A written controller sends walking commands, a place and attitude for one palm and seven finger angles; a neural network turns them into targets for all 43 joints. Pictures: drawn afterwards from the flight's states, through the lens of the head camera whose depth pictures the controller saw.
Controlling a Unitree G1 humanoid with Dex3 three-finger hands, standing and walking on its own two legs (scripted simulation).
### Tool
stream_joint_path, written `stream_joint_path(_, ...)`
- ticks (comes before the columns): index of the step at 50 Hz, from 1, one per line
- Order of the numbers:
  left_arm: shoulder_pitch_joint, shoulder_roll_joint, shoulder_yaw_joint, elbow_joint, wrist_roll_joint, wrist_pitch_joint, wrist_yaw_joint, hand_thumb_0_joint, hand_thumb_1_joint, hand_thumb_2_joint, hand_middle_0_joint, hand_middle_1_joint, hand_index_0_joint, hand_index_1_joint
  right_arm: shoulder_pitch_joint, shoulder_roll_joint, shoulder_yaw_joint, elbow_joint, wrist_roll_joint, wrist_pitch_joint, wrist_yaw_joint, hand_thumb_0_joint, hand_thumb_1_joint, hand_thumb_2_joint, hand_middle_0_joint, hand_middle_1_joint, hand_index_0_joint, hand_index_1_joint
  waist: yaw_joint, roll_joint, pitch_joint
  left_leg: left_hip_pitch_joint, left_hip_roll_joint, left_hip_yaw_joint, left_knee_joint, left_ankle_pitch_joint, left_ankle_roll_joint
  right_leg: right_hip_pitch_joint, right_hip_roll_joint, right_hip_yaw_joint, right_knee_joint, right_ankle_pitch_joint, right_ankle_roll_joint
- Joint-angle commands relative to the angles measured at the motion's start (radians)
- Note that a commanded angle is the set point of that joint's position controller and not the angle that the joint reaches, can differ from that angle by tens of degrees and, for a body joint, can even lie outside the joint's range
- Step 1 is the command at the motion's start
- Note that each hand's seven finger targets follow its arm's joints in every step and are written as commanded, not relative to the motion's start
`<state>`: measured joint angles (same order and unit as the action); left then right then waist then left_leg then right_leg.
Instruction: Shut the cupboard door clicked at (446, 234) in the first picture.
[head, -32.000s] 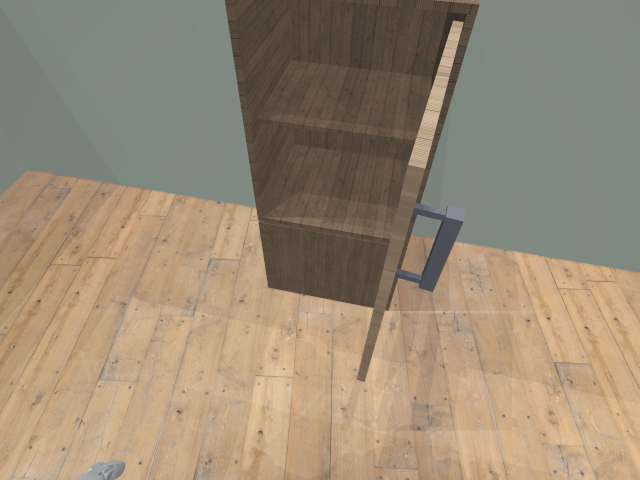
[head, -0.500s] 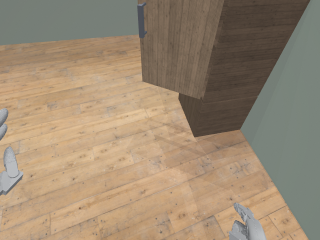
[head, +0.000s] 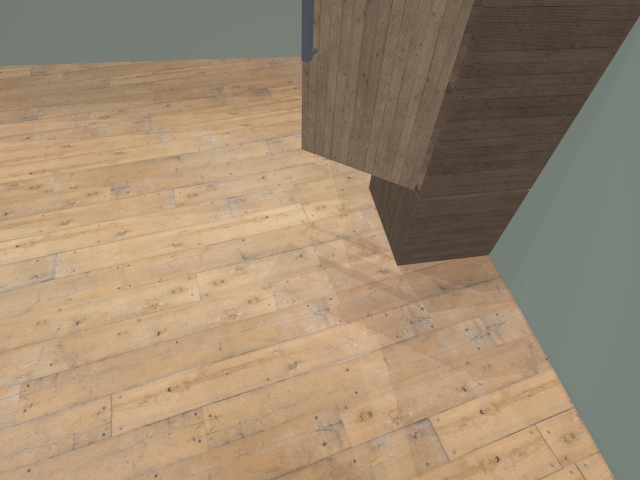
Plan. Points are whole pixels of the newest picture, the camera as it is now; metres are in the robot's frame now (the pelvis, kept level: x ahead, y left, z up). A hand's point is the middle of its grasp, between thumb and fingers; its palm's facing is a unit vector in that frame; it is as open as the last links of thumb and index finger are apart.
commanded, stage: let the arm hang, fingers relaxed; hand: left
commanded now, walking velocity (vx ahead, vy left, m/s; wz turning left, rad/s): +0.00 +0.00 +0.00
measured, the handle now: (311, 26) +1.13 +0.08 +0.05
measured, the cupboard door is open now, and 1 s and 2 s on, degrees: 53 53 53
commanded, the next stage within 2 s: look to check the result in 0.66 s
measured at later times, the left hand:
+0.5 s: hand out of the picture -0.02 +0.16 -0.18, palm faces +0.00 -0.99 -0.14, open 7.4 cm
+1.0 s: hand out of the picture -0.01 +0.19 -0.17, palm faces -0.02 -0.98 -0.20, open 7.4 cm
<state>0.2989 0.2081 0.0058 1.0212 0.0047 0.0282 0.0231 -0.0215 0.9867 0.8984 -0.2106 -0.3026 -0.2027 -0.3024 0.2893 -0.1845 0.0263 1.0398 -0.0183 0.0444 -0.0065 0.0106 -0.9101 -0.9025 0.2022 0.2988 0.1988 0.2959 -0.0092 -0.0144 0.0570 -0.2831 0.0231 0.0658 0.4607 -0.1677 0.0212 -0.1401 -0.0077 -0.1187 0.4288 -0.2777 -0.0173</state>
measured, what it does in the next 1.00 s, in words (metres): stands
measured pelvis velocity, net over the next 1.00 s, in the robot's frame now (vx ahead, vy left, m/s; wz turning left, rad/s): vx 0.01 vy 0.02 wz -0.04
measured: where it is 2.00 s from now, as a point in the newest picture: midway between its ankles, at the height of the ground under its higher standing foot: outside the picture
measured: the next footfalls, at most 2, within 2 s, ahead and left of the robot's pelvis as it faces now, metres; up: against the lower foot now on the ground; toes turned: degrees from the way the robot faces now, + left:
none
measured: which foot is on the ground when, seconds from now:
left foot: down 0.00-1.00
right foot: down 0.00-1.00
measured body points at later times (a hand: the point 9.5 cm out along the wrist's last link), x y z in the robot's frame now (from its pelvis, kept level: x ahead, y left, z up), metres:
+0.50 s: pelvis +0.00 +0.02 +0.00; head +0.00 +0.01 +0.45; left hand -0.02 +0.21 -0.16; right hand -0.03 -0.19 -0.16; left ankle +0.05 +0.10 -0.74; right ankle -0.03 -0.10 -0.74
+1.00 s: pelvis +0.01 +0.02 +0.00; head +0.02 +0.01 +0.45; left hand -0.01 +0.24 -0.15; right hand -0.02 -0.20 -0.16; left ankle +0.05 +0.10 -0.74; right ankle -0.03 -0.10 -0.74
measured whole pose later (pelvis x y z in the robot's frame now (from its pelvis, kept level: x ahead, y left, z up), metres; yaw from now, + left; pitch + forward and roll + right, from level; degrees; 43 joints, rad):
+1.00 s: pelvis +0.01 +0.02 +0.00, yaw -2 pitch -1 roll +0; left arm 0.32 0.15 0.01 1.15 0.01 0.00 0.03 0.01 0.91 0.90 -0.20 -0.30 -0.20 -0.30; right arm 0.29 -0.15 0.00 1.13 -0.01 0.01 -0.03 0.01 -0.91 -0.90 0.20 0.30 0.20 0.30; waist -0.02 0.01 0.04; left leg -0.21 0.00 0.12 0.39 -0.16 0.05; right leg -0.10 -0.03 -0.07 0.39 -0.26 0.01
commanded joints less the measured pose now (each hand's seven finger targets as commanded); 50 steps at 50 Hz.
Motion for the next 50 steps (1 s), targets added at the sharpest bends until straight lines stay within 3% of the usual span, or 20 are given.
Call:
stream_joint_path(1, 0.045, 0.078, 0.015, 0.023, 0.004, -0.032, 0.002, 0.000, 0.900, 0.900, -0.200, -0.300, -0.200, -0.300, 0.016, -0.101, -0.037, -0.010, 0.002, -0.032, -0.019, 0.000, -0.900, -0.900, 0.200, 0.300, 0.200, 0.300, -0.003, 0.043, -0.024, 0.087, 0.089, -0.106, -0.112, -0.008, 0.002, -0.067, -0.110, 0.133, -0.139, 0.014, -0.027)
stream_joint_path(9, 0.101, 0.035, 0.008, 0.107, 0.004, -0.031, 0.010, 0.000, 0.900, 0.900, -0.200, -0.300, -0.200, -0.300, 0.077, -0.066, -0.037, 0.061, 0.005, -0.032, -0.027, 0.000, -0.900, -0.900, 0.200, 0.300, 0.200, 0.300, -0.006, -0.009, 0.026, 0.089, 0.092, -0.092, -0.145, -0.055, 0.008, -0.098, -0.099, 0.132, -0.142, -0.020, -0.019)
stream_joint_path(14, 0.128, 0.014, 0.008, 0.121, 0.006, -0.029, 0.015, 0.000, 0.900, 0.900, -0.200, -0.300, -0.200, -0.300, 0.089, -0.043, -0.036, 0.077, 0.005, -0.033, -0.029, 0.000, -0.900, -0.900, 0.200, 0.300, 0.200, 0.300, -0.002, -0.003, 0.056, 0.075, 0.088, -0.091, -0.158, -0.075, 0.011, -0.114, -0.096, 0.127, -0.133, -0.025, -0.014)
stream_joint_path(23, 0.136, -0.012, 0.013, 0.117, 0.008, -0.033, 0.019, 0.000, 0.900, 0.900, -0.200, -0.300, -0.200, -0.300, 0.100, -0.022, -0.039, 0.080, 0.002, -0.041, -0.031, 0.000, -0.900, -0.900, 0.200, 0.300, 0.200, 0.300, -0.001, 0.030, 0.052, 0.064, 0.085, -0.097, -0.172, -0.070, 0.014, -0.102, -0.091, 0.126, -0.116, 0.014, -0.012)
stream_joint_path(37, 0.119, 0.000, 0.017, 0.110, 0.008, -0.038, 0.017, 0.000, 0.900, 0.900, -0.200, -0.300, -0.200, -0.300, 0.089, -0.035, -0.043, 0.076, 0.004, -0.045, -0.030, 0.000, -0.900, -0.900, 0.200, 0.300, 0.200, 0.300, -0.002, 0.020, 0.043, 0.094, 0.085, -0.088, -0.159, -0.016, 0.012, -0.094, -0.099, 0.126, -0.126, 0.039, -0.011)
stream_joint_path(50, 0.086, 0.052, 0.021, 0.106, 0.010, -0.042, 0.014, 0.000, 0.900, 0.900, -0.200, -0.300, -0.200, -0.300, 0.048, -0.092, -0.050, 0.066, 0.008, -0.051, -0.029, 0.000, -0.900, -0.900, 0.200, 0.300, 0.200, 0.300, -0.002, 0.012, 0.006, 0.139, 0.099, -0.092, -0.155, 0.049, 0.018, -0.070, -0.100, 0.129, -0.129, 0.073, -0.011)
